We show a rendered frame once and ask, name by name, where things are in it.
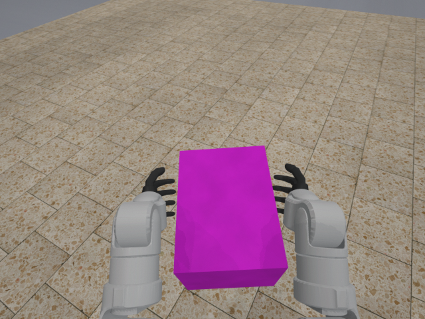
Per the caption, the robot left forearm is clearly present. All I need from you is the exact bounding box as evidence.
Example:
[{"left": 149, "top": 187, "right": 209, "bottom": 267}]
[{"left": 99, "top": 191, "right": 167, "bottom": 319}]

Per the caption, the robot right forearm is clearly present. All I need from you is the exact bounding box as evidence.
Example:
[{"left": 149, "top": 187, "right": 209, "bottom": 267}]
[{"left": 283, "top": 189, "right": 360, "bottom": 319}]

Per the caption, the right robot hand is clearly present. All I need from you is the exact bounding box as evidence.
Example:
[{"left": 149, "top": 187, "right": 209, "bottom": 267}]
[{"left": 272, "top": 163, "right": 309, "bottom": 214}]

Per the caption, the carton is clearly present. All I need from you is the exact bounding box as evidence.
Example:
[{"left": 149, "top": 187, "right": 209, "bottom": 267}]
[{"left": 173, "top": 146, "right": 288, "bottom": 290}]

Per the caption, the left robot hand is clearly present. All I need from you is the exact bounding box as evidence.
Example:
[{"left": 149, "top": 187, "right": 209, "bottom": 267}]
[{"left": 142, "top": 167, "right": 176, "bottom": 217}]

